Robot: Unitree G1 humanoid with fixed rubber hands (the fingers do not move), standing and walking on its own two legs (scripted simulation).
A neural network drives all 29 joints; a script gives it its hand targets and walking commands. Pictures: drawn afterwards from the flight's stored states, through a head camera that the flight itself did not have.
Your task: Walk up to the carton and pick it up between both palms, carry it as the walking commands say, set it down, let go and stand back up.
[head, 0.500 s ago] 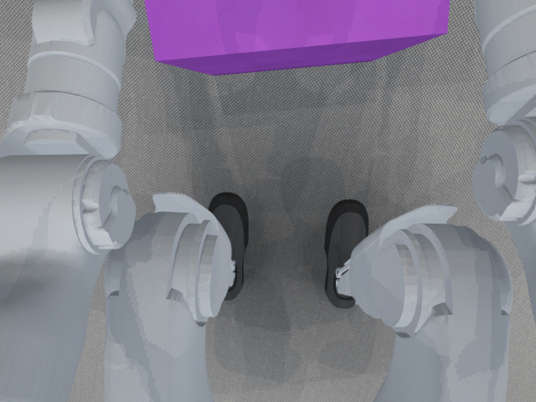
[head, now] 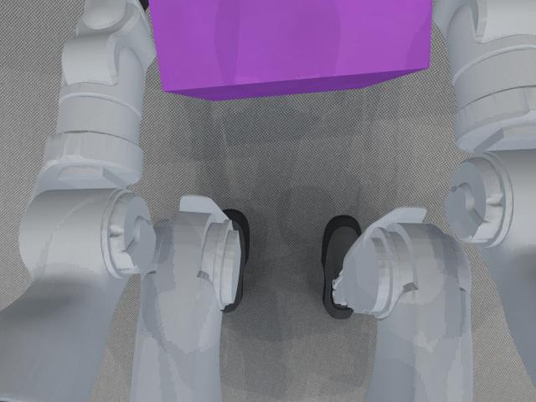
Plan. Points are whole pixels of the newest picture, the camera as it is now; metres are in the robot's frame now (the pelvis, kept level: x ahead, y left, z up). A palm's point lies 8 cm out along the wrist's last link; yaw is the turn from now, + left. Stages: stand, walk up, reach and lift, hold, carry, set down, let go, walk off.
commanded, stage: reach and lift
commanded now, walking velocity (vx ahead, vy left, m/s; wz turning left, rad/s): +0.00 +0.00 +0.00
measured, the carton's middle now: out of the picture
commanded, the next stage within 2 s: none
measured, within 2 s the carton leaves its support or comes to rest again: neither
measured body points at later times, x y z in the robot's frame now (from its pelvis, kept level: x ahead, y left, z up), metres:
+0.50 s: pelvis +0.00 +0.00 +0.04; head +0.36 -0.01 +0.31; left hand +0.55 +0.19 -0.09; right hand +0.59 -0.14 -0.08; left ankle +0.11 +0.11 -0.33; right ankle +0.10 -0.11 -0.33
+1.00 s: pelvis -0.01 -0.01 +0.09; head +0.33 -0.02 +0.39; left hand +0.53 +0.19 -0.02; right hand +0.57 -0.15 -0.02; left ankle +0.11 +0.11 -0.33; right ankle +0.10 -0.11 -0.33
